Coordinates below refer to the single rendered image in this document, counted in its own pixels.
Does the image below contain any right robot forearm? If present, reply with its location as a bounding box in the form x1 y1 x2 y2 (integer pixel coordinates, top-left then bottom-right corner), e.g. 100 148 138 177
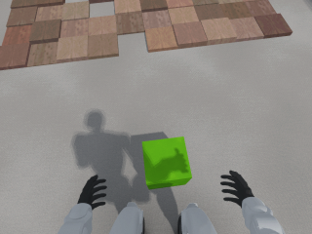
242 197 286 234

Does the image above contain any left robot thigh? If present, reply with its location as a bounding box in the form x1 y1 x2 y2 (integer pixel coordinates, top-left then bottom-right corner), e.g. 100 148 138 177
109 207 143 234

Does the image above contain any right robot hand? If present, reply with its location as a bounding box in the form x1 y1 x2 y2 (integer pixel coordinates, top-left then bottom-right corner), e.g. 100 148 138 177
220 170 254 209

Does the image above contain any carton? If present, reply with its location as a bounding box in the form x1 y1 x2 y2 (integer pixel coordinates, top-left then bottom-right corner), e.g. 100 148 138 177
142 136 192 190

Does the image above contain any left robot hand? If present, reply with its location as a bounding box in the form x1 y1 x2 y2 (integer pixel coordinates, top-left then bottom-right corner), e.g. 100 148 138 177
77 175 107 210

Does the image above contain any left robot forearm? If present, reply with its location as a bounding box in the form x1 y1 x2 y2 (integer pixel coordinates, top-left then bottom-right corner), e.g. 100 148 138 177
58 203 93 234

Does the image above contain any robot right shin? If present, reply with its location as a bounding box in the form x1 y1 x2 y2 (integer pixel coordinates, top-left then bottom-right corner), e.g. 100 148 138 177
182 203 198 234

